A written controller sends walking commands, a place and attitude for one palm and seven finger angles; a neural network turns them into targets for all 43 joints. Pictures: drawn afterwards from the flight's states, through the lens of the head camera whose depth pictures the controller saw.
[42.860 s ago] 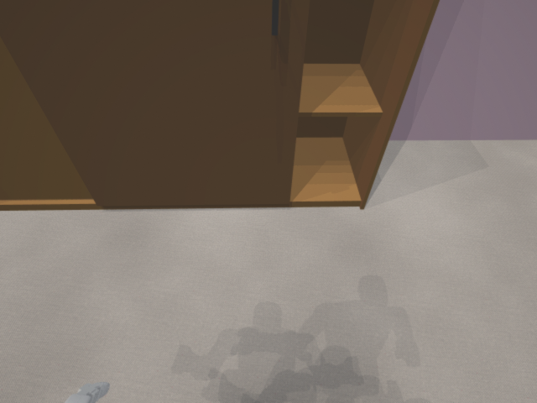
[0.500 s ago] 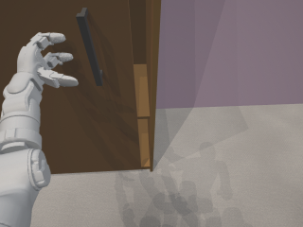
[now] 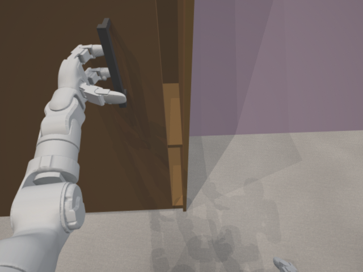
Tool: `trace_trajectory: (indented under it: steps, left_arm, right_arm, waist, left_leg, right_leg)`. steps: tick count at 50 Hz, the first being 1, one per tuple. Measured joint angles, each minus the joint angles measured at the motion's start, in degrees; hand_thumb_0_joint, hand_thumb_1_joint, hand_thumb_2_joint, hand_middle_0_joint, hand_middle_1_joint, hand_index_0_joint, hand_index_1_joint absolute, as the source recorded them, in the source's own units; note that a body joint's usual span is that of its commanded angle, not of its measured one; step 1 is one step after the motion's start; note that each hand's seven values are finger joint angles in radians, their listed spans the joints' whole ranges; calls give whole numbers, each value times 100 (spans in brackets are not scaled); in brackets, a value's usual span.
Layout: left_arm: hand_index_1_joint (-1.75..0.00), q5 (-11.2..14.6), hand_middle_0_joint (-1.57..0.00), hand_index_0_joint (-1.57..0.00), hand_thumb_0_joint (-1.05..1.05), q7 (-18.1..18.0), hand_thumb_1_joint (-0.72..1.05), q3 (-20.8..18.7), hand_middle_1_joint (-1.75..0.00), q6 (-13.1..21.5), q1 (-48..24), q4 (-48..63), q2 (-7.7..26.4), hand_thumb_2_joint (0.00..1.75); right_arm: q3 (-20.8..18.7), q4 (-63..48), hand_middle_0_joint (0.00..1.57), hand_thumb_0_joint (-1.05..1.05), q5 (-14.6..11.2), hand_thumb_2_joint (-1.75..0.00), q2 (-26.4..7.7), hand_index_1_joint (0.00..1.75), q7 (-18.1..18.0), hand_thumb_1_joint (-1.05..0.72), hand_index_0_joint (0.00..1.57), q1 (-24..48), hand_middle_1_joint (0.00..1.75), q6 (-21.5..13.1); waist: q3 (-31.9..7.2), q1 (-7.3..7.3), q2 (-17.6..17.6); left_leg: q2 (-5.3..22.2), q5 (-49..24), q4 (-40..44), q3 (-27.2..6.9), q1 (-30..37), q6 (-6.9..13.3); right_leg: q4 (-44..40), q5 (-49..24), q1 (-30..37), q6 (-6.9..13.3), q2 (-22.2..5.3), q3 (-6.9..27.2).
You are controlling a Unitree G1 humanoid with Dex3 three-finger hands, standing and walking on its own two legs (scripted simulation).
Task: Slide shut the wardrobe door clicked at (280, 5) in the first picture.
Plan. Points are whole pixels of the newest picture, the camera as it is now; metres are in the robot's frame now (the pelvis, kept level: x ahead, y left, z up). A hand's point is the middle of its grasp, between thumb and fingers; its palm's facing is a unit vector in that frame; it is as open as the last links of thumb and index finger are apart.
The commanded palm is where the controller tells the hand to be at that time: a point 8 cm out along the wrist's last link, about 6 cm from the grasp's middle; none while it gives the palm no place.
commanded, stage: feel for the door with the fingertips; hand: left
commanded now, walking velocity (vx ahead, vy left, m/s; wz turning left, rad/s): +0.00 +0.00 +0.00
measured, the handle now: (115, 67) +0.52 +0.15 +0.19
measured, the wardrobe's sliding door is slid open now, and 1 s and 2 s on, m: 0.06 0.06 0.06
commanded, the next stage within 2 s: slide the fingers in behind the handle in 0.28 s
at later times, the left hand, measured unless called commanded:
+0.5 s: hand (99, 76) +0.47 +0.18 +0.20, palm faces +0.06 -1.00 +0.01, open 13.8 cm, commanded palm +0.45 +0.22 +0.20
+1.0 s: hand (110, 78) +0.47 +0.15 +0.20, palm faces +0.04 -1.00 +0.02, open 14.0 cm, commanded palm +0.45 +0.20 +0.20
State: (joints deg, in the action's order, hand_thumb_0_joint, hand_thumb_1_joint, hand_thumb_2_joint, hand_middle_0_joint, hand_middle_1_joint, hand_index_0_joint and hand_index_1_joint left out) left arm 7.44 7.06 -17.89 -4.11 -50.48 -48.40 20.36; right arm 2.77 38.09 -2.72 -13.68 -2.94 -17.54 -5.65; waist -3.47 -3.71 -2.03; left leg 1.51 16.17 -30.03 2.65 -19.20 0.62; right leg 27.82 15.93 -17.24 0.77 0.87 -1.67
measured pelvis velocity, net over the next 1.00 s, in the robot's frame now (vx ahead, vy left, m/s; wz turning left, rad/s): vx -0.01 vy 0.00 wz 0.00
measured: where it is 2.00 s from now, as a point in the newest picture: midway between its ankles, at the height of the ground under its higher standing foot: outside the picture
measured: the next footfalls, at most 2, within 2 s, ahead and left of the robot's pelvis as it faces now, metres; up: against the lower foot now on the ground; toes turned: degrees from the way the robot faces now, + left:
none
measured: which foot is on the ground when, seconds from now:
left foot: down 0.00-1.00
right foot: down 0.00-1.00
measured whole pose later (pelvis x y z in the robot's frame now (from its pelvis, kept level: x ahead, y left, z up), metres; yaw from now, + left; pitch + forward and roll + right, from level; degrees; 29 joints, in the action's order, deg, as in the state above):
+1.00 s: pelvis -0.01 +0.00 +0.00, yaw +0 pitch +6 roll -1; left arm 7.2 6.3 -17.1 0.0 -52.6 -51.8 19.9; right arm 1.7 39.4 -2.4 -14.6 -2.4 -20.0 -7.7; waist -3.4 -4.1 -2.3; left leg 1.5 15.8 -30.6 2.6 -21.1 0.7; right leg 28.3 15.5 -19.1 0.7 0.9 -1.6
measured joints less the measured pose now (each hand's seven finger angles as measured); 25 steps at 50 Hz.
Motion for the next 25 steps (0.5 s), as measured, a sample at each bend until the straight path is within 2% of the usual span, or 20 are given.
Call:
trace_trajectory:
  steps: [6,12,25]
  left_arm:
    - [-121,-110,-31,-33,-1,112,-50,-16,-120,129,-252,-432,301,30]
    - [-121,1,-32,-32,-1,260,-50,-59,-121,361,-355,-721,396,30]
    - [-123,-26,-34,-32,-1,304,-50,-69,-122,617,-556,-1113,544,30]
  right_arm:
    - [-16,-3,20,1,6,-90,-40,30,-56,-90,20,-80,30,12]
    - [-81,167,20,1,-2,-90,-160,30,-90,-90,20,-284,30,10]
    - [-151,338,20,1,17,-90,-230,30,-62,-90,20,-492,30,-100]
  waist:
    - [74,-32,4]
    - [68,-60,0]
    - [84,-148,3]
  left_leg:
    - [34,-42,0,-43,-72,-41]
    - [54,-45,-13,-90,-103,-67]
    - [68,-88,-51,-122,-228,-75]
  right_leg:
    - [-3,-29,-60,44,36,-41]
    - [-13,-30,-67,70,58,-86]
    - [4,-75,-174,85,72,-115]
